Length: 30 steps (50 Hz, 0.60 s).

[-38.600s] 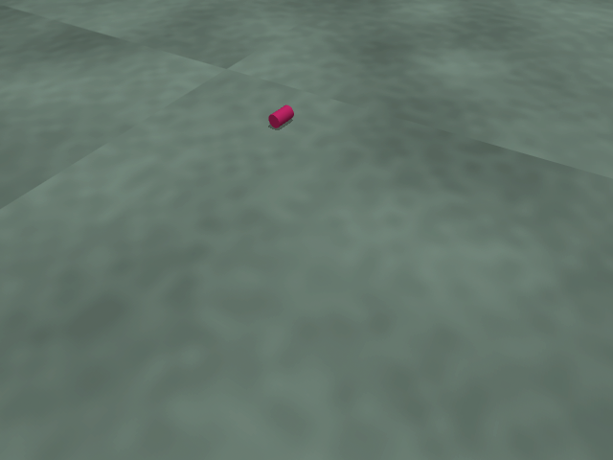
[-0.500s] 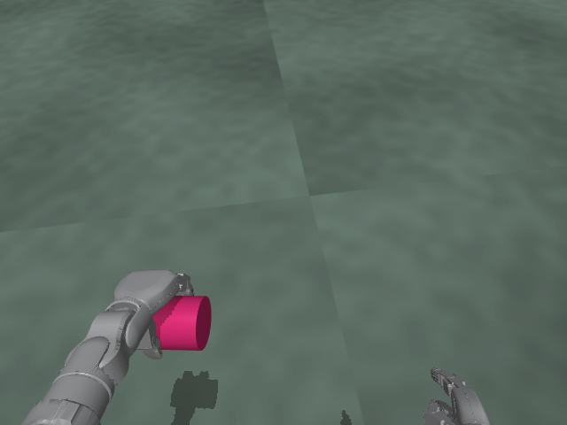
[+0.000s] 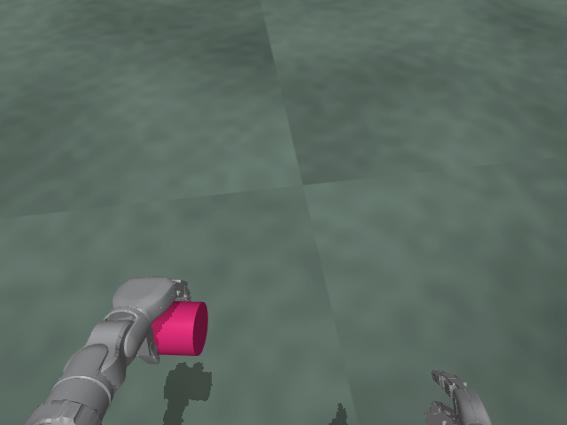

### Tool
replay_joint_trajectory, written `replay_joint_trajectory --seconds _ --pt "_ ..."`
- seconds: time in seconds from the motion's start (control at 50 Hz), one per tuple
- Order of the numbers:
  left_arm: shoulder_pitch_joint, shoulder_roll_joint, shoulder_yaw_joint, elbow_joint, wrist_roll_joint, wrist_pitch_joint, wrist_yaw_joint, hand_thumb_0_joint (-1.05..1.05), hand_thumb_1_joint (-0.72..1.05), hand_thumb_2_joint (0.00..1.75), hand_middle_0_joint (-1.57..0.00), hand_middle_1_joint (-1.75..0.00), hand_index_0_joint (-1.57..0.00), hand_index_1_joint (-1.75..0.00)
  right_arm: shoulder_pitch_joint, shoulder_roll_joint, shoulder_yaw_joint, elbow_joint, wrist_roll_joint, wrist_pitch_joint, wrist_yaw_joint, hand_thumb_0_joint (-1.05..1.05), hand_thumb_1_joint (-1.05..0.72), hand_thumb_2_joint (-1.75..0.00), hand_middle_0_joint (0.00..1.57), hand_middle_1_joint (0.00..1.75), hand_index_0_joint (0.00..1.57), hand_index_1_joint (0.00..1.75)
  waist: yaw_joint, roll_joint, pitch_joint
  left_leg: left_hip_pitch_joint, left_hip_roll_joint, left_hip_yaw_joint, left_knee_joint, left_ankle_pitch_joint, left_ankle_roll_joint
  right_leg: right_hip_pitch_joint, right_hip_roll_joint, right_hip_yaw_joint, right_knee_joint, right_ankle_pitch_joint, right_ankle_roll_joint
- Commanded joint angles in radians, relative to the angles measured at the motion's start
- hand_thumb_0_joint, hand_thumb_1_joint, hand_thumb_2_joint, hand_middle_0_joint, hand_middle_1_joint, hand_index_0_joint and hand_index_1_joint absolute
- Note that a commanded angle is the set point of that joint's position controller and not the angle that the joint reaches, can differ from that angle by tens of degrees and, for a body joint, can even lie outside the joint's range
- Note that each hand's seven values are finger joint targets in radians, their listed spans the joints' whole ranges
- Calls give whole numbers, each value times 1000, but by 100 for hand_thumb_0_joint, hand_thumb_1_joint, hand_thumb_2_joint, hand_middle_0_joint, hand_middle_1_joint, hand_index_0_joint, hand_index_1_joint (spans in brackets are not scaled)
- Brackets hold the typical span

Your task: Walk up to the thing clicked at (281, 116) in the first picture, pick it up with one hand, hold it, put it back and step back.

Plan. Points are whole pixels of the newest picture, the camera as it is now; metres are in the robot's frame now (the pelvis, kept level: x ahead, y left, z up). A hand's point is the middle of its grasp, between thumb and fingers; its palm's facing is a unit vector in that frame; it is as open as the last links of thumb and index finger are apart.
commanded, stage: crouch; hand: left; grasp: from above
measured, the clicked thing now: (160, 327) +0.29 +0.22 -0.10
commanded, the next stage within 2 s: lower in 1.66 s
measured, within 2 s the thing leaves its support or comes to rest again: neither
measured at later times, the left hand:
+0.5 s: hand (185, 335) +0.35 +0.24 -0.30, palm faces -0.43 +0.06 -0.90, open 11.0 cm
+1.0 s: hand (203, 346) +0.38 +0.24 -0.48, palm faces -0.45 +0.02 -0.89, open 11.0 cm
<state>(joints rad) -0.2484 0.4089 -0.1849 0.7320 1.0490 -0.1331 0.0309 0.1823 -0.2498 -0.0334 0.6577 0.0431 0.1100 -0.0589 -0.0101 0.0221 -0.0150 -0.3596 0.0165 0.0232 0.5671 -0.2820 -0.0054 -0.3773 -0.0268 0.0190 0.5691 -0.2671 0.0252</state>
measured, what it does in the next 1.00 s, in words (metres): lowers itself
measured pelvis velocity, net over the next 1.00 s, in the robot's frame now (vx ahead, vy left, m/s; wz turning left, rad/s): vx -0.07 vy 0.00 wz -0.02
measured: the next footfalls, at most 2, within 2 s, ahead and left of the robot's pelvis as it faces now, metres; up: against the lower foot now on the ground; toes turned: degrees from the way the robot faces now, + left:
none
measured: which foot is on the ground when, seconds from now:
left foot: down 0.00-1.00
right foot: down 0.00-1.00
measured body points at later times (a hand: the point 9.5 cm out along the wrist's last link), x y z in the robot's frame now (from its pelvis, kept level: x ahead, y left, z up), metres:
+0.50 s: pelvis -0.06 +0.01 -0.18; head +0.10 +0.03 +0.24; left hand +0.36 +0.23 -0.25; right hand -0.02 -0.28 -0.30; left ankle +0.00 +0.12 -0.73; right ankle +0.01 -0.14 -0.73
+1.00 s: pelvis -0.07 +0.00 -0.32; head +0.16 +0.04 +0.07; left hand +0.40 +0.23 -0.43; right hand -0.01 -0.28 -0.43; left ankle +0.00 +0.12 -0.73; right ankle +0.01 -0.14 -0.73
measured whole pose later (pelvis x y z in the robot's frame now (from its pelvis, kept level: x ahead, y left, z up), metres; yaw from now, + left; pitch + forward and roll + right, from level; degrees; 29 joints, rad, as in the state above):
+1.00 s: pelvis -0.07 +0.00 -0.32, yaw -1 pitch +39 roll -5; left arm -0.85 0.56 0.03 1.34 1.29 -0.18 0.42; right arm 0.17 -0.26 -0.02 0.73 -0.12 -0.07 0.08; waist -0.20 0.03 -0.17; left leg -2.01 0.00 -0.08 2.03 -0.69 -0.01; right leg -1.98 -0.03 -0.03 1.97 -0.67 0.04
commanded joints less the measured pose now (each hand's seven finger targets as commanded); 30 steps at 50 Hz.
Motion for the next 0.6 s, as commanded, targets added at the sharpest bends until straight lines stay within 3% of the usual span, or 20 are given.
replay_joint_trajectory --seconds 0.0,0.04,0.08,0.16,0.22,0.24,0.32,0.38,0.42,0.46,0.5,0.58 --pt "-412 195 103 -66 56 -26 155 0 70 88 -108 -65 -107 -67 -1 -144 -65 -73 -19 -26 7 0 -89 -90 20 30 20 30 -43 -20 -279 16 -39 4 98 219 10 -73 35 -22 49 202 -30" --pt "-499 212 108 -43 90 -34 206 0 71 91 -110 -67 -108 -68 27 -150 -75 -48 -31 -28 16 0 -90 -90 20 30 20 30 -49 4 -354 -62 -39 4 202 210 8 -160 33 -17 136 202 -30" --pt "-517 174 88 25 116 -35 252 0 72 89 -110 -66 -109 -67 57 -152 -84 -38 -43 -30 29 0 -90 -90 20 30 20 30 -66 9 -388 -138 -33 -1 288 184 8 -261 35 -21 213 171 -35" --pt "-568 166 89 163 155 -23 335 0 76 83 -110 -68 -111 -67 87 -167 -97 -24 -56 -38 40 0 -90 -90 20 30 20 30 -80 11 -451 -327 -31 -6 443 98 16 -436 36 -26 357 86 -40" --pt "-675 230 125 192 172 -7 377 0 76 79 -109 -67 -111 -66 102 -176 -101 -9 -69 -53 35 0 -90 -90 20 30 20 30 -81 82 -546 -409 -26 -19 531 48 10 -566 41 -38 463 26 -48" --pt "-688 224 120 212 173 0 385 0 76 79 -110 -67 -111 -66 110 -178 -97 -4 -73 -59 32 0 -90 -90 20 30 20 30 -93 84 -563 -449 -25 -26 560 36 11 -601 42 -41 495 15 -48" --pt "-723 244 142 278 157 21 398 0 78 80 -112 -63 -113 -63 131 -184 -100 8 -84 -87 21 0 -90 -90 20 30 20 30 -107 75 -640 -619 -22 -41 684 -29 22 -724 42 -43 630 -37 -53" --pt "-767 296 171 265 156 33 394 0 77 80 -113 -60 -113 -60 146 -193 -108 13 -87 -101 14 0 -89 -90 20 30 20 30 -102 107 -740 -668 -20 -52 758 -50 19 -799 40 -50 723 -58 -58" --pt "-741 259 153 323 151 40 385 0 77 81 -113 -62 -113 -62 146 -191 -100 12 -94 -111 17 0 -90 -90 20 30 20 30 -123 108 -696 -746 -18 -73 783 -111 10 -894 32 -61 778 -112 -59" --pt "-784 329 189 322 157 39 381 0 73 85 -112 -61 -111 -63 146 -201 -100 10 -95 -120 17 0 -90 -90 20 30 20 30 -116 121 -713 -800 -20 -83 805 -197 5 -948 30 -66 818 -178 -58" --pt "-795 321 187 332 148 33 371 0 71 85 -110 -61 -109 -62 143 -200 -96 1 -96 -129 24 0 -90 -90 20 30 20 30 -131 117 -711 -859 -22 -87 838 -265 10 -998 28 -69 852 -234 -58" --pt "-849 327 193 326 146 -1 357 0 77 89 -113 -63 -112 -65 165 -209 -88 24 -106 -151 40 0 -89 -90 20 30 20 30 -160 149 -772 -904 -23 -104 933 -261 10 -1108 22 -76 947 -237 -61"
